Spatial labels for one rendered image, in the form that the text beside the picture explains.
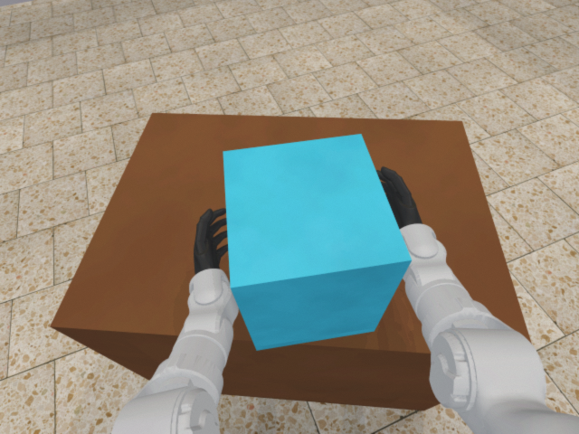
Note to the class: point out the right robot hand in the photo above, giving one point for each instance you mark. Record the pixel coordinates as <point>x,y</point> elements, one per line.
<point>399,197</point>

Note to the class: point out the right robot forearm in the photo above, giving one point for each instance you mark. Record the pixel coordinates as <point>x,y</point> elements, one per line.
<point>438,298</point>

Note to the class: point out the carton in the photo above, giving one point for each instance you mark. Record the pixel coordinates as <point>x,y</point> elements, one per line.
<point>314,249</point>

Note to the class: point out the right robot upper arm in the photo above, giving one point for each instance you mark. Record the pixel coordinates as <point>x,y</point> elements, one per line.
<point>494,380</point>

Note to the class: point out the left robot forearm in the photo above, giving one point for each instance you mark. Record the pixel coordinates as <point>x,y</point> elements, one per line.
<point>202,348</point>

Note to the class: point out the left robot upper arm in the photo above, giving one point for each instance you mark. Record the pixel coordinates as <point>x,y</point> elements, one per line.
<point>185,410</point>

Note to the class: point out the pedestal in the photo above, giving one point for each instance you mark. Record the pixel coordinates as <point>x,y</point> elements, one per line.
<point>128,297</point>

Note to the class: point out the left robot hand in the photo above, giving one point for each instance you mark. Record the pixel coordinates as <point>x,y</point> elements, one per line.
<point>206,255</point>

